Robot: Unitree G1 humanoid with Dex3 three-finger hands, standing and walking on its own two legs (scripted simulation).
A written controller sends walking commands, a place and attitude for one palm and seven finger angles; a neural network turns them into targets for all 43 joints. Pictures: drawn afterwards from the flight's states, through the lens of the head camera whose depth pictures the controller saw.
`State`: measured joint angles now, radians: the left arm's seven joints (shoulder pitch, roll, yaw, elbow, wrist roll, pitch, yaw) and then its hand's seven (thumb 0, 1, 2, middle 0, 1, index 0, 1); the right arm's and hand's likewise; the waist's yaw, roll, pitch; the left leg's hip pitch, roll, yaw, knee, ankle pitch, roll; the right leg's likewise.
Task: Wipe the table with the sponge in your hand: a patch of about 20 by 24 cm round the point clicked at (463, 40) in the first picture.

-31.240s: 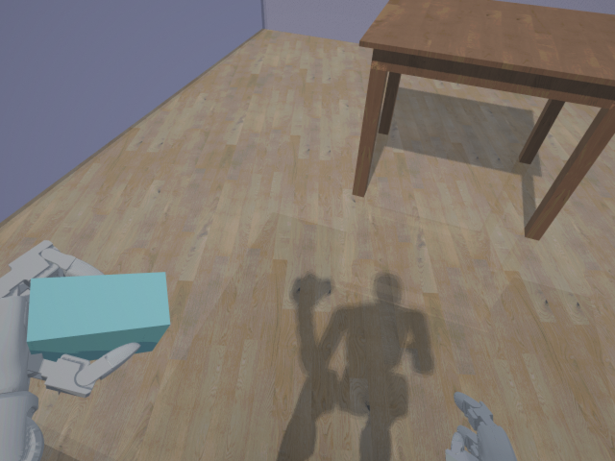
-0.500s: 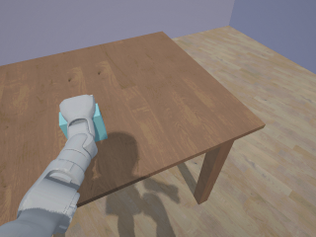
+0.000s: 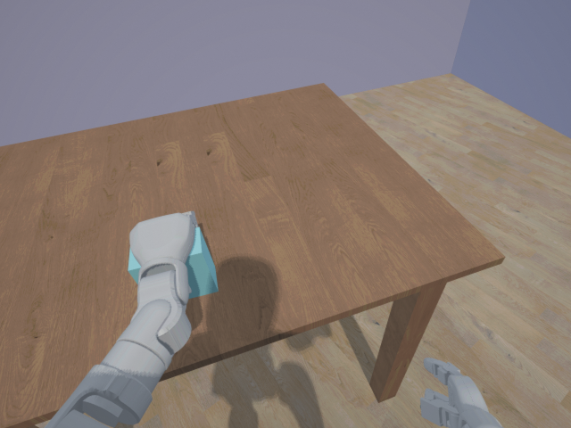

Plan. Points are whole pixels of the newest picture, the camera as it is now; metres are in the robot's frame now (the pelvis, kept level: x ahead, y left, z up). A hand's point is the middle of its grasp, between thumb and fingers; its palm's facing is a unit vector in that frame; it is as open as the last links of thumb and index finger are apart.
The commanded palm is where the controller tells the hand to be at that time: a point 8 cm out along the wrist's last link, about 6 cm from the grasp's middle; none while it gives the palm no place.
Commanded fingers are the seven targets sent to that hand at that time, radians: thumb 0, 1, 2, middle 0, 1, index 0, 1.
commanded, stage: wipe back along the third lane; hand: left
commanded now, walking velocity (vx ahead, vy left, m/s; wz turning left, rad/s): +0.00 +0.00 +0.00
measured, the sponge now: (179, 274) +0.34 +0.22 +0.03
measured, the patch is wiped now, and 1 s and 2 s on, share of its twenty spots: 0.95 0.95 0.95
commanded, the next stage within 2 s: slide back across to the middle lane in 0.68 s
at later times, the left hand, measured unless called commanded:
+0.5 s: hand (184, 280) +0.30 +0.19 +0.07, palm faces +0.05 -0.05 -1.00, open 9.7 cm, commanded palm +0.26 +0.17 +0.10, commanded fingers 0.00 0.10 1.30 -1.20 -1.60 -1.20 -1.60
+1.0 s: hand (178, 295) +0.28 +0.18 +0.07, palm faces +0.07 -0.12 -0.99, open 9.7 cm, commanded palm +0.23 +0.20 +0.12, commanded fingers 0.00 0.10 1.30 -1.20 -1.60 -1.20 -1.60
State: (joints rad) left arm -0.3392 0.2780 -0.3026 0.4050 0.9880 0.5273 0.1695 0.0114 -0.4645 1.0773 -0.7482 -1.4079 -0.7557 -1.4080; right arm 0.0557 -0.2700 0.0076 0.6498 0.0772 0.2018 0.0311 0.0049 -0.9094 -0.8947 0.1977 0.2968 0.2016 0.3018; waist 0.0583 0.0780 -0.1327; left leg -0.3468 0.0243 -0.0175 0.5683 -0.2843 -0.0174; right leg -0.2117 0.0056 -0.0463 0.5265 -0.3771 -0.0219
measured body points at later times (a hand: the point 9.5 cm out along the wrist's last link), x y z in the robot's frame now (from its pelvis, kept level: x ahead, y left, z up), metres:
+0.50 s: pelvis -0.02 -0.01 +0.00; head -0.05 -0.05 +0.45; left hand +0.30 +0.19 +0.12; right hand +0.19 -0.23 -0.10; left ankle +0.00 +0.13 -0.73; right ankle -0.07 -0.10 -0.73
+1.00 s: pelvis -0.02 -0.02 +0.00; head -0.06 -0.06 +0.45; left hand +0.27 +0.19 +0.13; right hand +0.21 -0.23 -0.08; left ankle +0.00 +0.13 -0.73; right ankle -0.07 -0.10 -0.73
